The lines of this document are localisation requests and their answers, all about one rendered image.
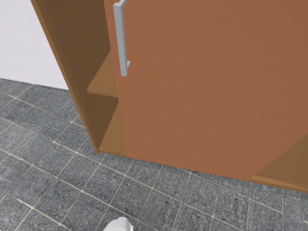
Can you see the wardrobe door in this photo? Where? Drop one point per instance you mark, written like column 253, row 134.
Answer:
column 291, row 166
column 216, row 86

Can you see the robot left thigh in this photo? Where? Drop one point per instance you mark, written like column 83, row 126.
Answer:
column 120, row 224

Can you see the handle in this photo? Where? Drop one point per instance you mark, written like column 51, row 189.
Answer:
column 120, row 36

